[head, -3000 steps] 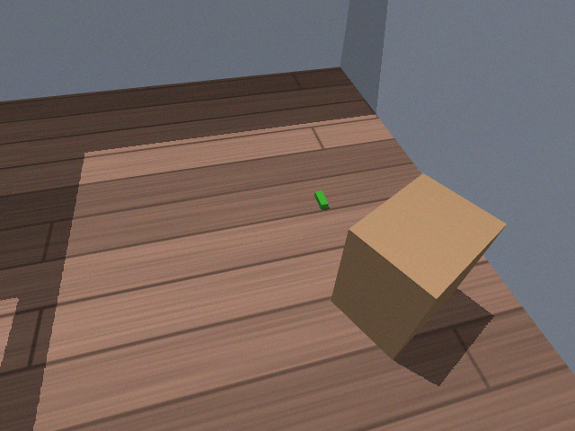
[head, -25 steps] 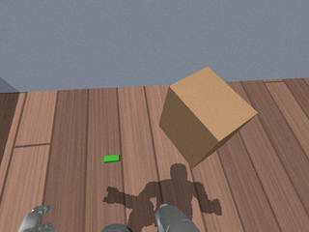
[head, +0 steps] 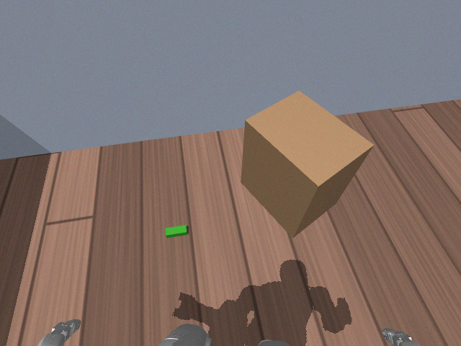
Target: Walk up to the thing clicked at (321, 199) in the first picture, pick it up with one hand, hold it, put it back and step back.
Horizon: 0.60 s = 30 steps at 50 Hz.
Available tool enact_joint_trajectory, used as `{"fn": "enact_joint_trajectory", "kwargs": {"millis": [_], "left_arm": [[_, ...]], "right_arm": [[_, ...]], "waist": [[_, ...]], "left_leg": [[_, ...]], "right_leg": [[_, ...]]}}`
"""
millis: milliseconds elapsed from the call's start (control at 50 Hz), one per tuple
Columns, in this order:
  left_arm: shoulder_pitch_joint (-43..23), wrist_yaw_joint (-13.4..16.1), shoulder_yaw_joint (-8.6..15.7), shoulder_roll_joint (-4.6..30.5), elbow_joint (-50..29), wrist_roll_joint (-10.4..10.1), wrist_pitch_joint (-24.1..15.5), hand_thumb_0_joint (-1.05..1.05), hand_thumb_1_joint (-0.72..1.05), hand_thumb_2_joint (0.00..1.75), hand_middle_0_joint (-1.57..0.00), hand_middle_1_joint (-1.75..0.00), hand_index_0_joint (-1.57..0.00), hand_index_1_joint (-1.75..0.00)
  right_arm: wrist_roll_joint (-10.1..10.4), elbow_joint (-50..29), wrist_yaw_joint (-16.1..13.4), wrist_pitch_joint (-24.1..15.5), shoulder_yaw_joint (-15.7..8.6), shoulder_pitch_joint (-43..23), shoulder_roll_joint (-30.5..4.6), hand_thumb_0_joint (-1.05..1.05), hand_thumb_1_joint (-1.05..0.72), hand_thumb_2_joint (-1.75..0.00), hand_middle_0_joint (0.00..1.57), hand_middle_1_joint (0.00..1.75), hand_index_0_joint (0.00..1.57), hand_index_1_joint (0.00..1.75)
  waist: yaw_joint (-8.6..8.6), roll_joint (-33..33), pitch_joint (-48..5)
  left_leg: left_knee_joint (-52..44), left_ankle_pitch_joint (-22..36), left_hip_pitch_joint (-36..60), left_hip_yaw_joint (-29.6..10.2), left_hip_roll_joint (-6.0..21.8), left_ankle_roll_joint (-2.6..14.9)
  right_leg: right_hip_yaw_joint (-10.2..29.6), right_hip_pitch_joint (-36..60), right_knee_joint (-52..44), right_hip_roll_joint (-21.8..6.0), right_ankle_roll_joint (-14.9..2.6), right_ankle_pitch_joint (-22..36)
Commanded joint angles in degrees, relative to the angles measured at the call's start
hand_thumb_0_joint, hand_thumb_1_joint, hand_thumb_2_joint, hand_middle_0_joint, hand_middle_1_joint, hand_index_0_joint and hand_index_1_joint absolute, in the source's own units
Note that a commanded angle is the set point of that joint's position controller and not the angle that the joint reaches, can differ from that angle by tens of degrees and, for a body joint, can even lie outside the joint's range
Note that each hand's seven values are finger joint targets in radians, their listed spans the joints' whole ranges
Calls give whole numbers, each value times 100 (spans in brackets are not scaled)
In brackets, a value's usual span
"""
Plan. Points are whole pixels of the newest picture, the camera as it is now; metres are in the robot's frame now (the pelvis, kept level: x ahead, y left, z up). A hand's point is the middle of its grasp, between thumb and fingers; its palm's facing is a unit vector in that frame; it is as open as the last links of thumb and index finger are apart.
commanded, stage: step back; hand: left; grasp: from above
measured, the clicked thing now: (176, 231) +0.62 +0.27 -0.75
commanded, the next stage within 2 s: none
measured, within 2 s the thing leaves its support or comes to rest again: neither
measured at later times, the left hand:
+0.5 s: hand out of the picture -0.07 +0.25 -0.16, palm faces +0.00 -0.90 -0.43, open 7.4 cm
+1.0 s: hand out of the picture -0.21 +0.20 -0.16, palm faces +0.09 -0.92 -0.39, open 7.4 cm
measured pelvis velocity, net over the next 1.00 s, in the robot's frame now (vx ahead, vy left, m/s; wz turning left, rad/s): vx -0.32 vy -0.08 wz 0.10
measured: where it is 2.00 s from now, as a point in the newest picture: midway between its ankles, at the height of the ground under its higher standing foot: outside the picture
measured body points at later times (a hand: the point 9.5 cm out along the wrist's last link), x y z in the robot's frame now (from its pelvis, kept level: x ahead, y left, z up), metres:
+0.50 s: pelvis -0.15 -0.04 -0.02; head -0.09 -0.04 +0.43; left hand -0.07 +0.30 -0.13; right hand -0.01 -0.35 -0.13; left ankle -0.08 +0.13 -0.73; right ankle -0.18 -0.17 -0.73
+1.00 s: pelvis -0.32 -0.08 -0.02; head -0.27 -0.06 +0.43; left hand -0.22 +0.24 -0.13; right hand -0.22 -0.38 -0.14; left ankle -0.32 +0.04 -0.74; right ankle -0.21 -0.17 -0.71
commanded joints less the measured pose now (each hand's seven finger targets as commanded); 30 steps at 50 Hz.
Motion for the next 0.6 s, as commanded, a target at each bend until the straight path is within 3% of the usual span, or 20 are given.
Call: {"fn": "enact_joint_trajectory", "kwargs": {"millis": [0, 60, 100, 120, 140, 160, 180, 200, 220, 240, 260, 320, 380, 420, 480, 500, 520, 540, 560, 580], "left_arm": [[-34, 102, 408, 1261, -624, 74, -139, 0, 90, 90, -20, -30, -20, -30], [20, 92, 421, 1315, -696, 44, -66, 0, 90, 90, -20, -30, -20, -30], [-154, 36, 388, 1393, -746, -50, 35, 0, 90, 90, -20, -30, -20, -30], [-92, 7, 351, 1265, -791, -81, 73, 0, 90, 90, -20, -30, -20, -30], [-6, -15, 303, 1114, -847, -91, 84, 0, 90, 90, -20, -30, -20, -30], [-10, 14, 333, 1059, -790, -89, 89, 0, 90, 90, -20, -30, -20, -30], [-438, 89, 427, 1299, -862, 16, 82, 0, 90, 90, -20, -30, -20, -30], [-465, 86, 447, 1406, -804, 29, 64, 0, 90, 90, -20, -30, -20, -30], [-462, 46, 469, 1357, -699, -1, 61, 0, 90, 90, -20, -30, -20, -30], [-167, 16, 475, 1248, -588, -86, 57, 0, 90, 90, -20, -30, -20, -30], [49, -5, 478, 1238, -543, -108, 61, 0, 90, 90, -20, -30, -20, -30], [-6, -32, 491, 1175, -542, -53, 43, 0, 90, 90, -20, -30, -20, -30], [61, -23, 430, 1099, -581, -26, -37, 0, 90, 90, -20, -30, -20, -30], [199, -26, 430, 1104, -480, -44, -78, 0, 90, 90, -20, -30, -20, -30], [797, -21, 449, 1092, -27, -12, -160, 0, 90, 90, -20, -30, -20, -30], [818, -23, 510, 1382, -28, 51, -198, 0, 90, 90, -20, -30, -20, -30], [720, -20, 654, 1953, -138, 91, -212, 0, 90, 90, -20, -30, -20, -30], [304, -15, 722, 2481, -412, 117, -189, 0, 90, 90, -20, -30, -20, -30], [-62, 16, 686, 2322, -517, 54, -199, 0, 90, 90, -20, -30, -20, -30], [-255, 20, 573, 1982, -565, 73, -199, 0, 90, 90, -20, -30, -20, -30]], "right_arm": [[-3, -440, -139, -196, -183, 205, -911, 0, -90, -90, 20, 30, 20, 30], [-87, -468, -130, -261, -221, 424, -898, 0, -90, -90, 20, 30, 20, 30], [-172, -345, -124, -303, -304, 716, -877, 0, -90, -90, 20, 30, 20, 30], [-242, -377, -121, -313, -362, 632, -1001, 0, -90, -90, 20, 30, 20, 30], [-331, -442, -115, -314, -492, 581, -1476, 0, -90, -90, 20, 30, 20, 30], [-370, -534, -89, -296, -535, 178, -1813, 0, -90, -90, 20, 30, 20, 30], [-254, -648, -91, -305, -620, 246, -2112, 0, -90, -90, 20, 30, 20, 30], [-262, -634, -127, -345, -597, -3, -1967, 0, -90, -90, 20, 30, 20, 30], [-278, -681, -135, -342, -492, -84, -1670, 0, -90, -90, 20, 30, 20, 30], [-325, -740, -134, -344, -392, -357, -1405, 0, -90, -90, 20, 30, 20, 30], [-284, -770, -151, -346, -372, -359, -1326, 0, -90, -90, 20, 30, 20, 30], [-245, -692, -135, -326, -400, 132, -1328, 0, -90, -90, 20, 30, 20, 30], [-224, -779, -164, -298, -457, 255, -1411, 0, -90, -90, 20, 30, 20, 30], [-237, -845, -156, -249, -456, 75, -1481, 0, -90, -90, 20, 30, 20, 30], [-134, -936, -101, -92, -377, -230, -1412, 0, -90, -90, 20, 30, 20, 30], [-78, -964, -86, -62, -319, -173, -1178, 0, -90, -90, 20, 30, 20, 30], [-59, -1075, -110, -67, -216, -69, -845, 0, -90, -90, 20, 30, 20, 30], [-57, -1074, -240, -38, -332, -278, -1035, 0, -90, -90, 20, 30, 20, 30], [-37, -947, -238, -50, -450, -221, -1283, 0, -90, -90, 20, 30, 20, 30], [-62, -806, -173, -46, -407, -73, -1366, 0, -90, -90, 20, 30, 20, 30]], "waist": [[67, -709, -974], [32, -970, -1426], [-191, -745, -1427], [-106, -543, -1421], [-97, 553, -1426], [-3, 1129, -1145], [-472, 1617, -1007], [-301, 1308, -824], [-257, 962, -806], [2, 792, -747], [112, 802, -665], [-147, 862, -689], [-252, 1022, -1009], [-180, 1220, -1143], [69, 1010, -1283], [43, 437, -1256], [20, -1193, -1071], [302, -1738, -897], [117, -1551, -480], [-39, -1037, -313]], "left_leg": [[-1032, -133, -409, 159, 246, -138], [-2934, 307, 40, 396, 632, -35], [-4508, 1968, 928, 723, 562, 23], [-4476, 2528, 1453, 289, 813, 125], [-4354, 2997, 2045, -1065, 1858, 478], [-4384, 3398, 1956, -1787, 2598, 980], [-4500, 3548, 914, -2274, 3407, 1776], [-4439, 3622, 681, -2081, 3286, 1836], [-4257, 4011, 743, -1341, 2802, 1655], [-4080, 4225, 894, -687, 2266, 1360], [-3980, 4196, 1050, -406, 2085, 1208], [-3754, 4248, 1698, -535, 2029, 1281], [-3386, 4476, 2274, -487, 2247, 1500], [-3161, 4337, 1904, -358, 2187, 1324], [-2471, 3288, 1091, -3, 1690, 859], [-2031, 2153, 254, 30, 1293, 566], [-1175, 100, -1108, 218, 351, 193], [195, -875, -565, -155, 208, 51], [768, -728, -106, -427, 446, 73], [898, -291, 41, -479, 343, 90]], "right_leg": [[977, 1531, -573, -1208, -1022, 3069], [979, 2079, -65, -1269, -890, 3296], [658, 1531, 375, -987, -576, 2756], [633, 814, 444, -781, -318, 1947], [284, -428, 1060, -235, -34, 505], [68, -1333, 1926, 579, 105, -1745], [497, -835, 3013, 356, 194, -2335], [751, -757, 3583, 241, 184, -2020], [711, -747, 3776, 418, 166, -1813], [782, -929, 3982, 514, 146, -1509], [702, -1141, 4006, 594, 133, -1321], [587, -1334, 3556, 533, 342, -1385], [331, -1195, 2236, 215, 430, -1594], [19, -462, 878, -119, 333, -1421], [-400, 812, -1249, 134, 192, 442], [372, 1194, -1064, -259, 83, 785], [2039, 1295, -1150, -1395, -306, 1063], [3076, -304, -1444, -2423, -1423, 1189], [3138, -1256, -1704, -2508, -1511, 818], [2365, -1295, -1566, -2097, -1256, 803]]}}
